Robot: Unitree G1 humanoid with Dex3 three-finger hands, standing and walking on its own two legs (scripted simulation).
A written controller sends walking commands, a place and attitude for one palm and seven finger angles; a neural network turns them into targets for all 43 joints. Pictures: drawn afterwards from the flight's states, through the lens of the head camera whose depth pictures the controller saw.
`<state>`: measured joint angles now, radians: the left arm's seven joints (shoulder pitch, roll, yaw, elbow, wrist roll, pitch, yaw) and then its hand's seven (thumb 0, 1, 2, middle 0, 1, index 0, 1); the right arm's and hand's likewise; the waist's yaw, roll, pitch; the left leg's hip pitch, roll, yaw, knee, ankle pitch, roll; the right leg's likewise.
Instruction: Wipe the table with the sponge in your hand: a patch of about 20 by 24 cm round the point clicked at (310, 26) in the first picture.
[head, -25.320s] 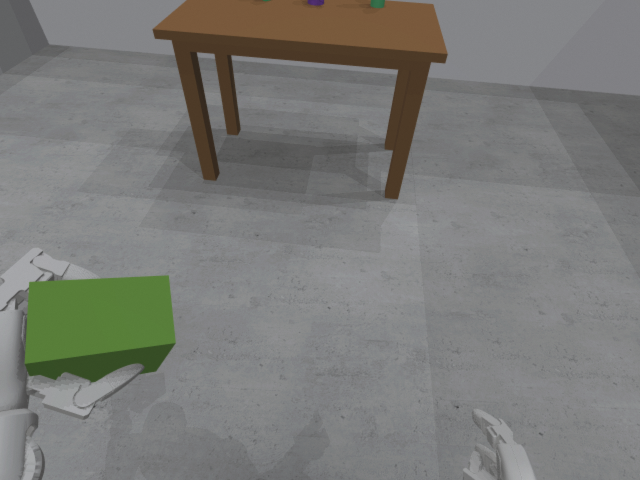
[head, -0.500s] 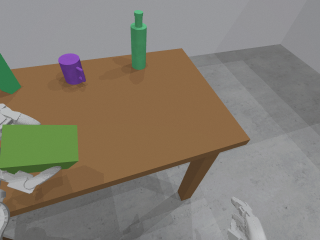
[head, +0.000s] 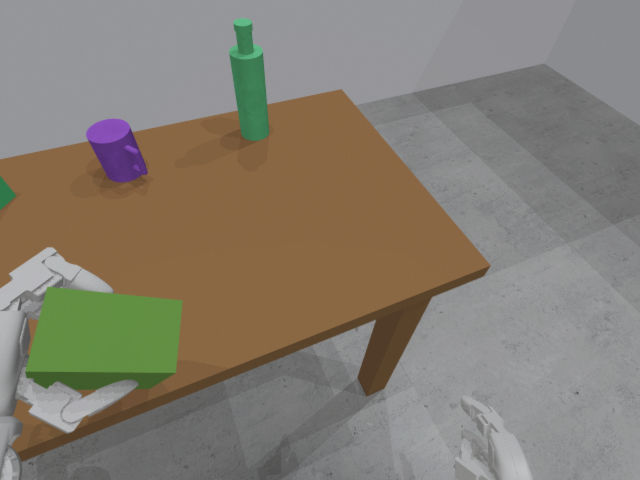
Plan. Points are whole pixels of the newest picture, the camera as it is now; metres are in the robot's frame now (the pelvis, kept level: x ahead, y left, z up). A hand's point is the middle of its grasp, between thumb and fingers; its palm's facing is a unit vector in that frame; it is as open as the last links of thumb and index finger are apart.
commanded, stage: come to a stop and stand still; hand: left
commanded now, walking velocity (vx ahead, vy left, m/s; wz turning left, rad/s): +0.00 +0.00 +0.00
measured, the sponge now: (125, 346) +0.22 +0.21 +0.11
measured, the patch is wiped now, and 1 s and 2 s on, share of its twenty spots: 0.00 0.00 0.00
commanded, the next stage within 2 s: look again from close up in 0.48 s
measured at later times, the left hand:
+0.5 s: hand (46, 329) +0.21 +0.27 +0.15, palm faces +0.39 -0.84 -0.38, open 10.7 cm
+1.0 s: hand (47, 322) +0.21 +0.26 +0.16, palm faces +0.37 -0.83 -0.42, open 10.7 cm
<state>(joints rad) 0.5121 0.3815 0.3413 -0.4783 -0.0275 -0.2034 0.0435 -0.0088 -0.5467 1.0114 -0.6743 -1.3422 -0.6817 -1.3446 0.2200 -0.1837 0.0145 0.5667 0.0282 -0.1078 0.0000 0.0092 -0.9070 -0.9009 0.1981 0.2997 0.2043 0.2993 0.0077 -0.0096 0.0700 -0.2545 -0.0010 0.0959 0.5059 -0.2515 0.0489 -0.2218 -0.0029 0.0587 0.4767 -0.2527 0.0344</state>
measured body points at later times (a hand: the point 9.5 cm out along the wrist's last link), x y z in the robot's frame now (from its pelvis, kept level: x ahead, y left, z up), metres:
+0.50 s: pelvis +0.00 +0.00 +0.01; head +0.02 +0.03 +0.45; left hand +0.19 +0.31 +0.17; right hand +0.19 -0.21 -0.06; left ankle +0.01 +0.08 -0.74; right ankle +0.00 -0.14 -0.74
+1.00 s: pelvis +0.00 +0.00 +0.00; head +0.02 +0.03 +0.45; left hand +0.19 +0.30 +0.18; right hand +0.18 -0.21 -0.06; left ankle +0.01 +0.08 -0.74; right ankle +0.00 -0.14 -0.74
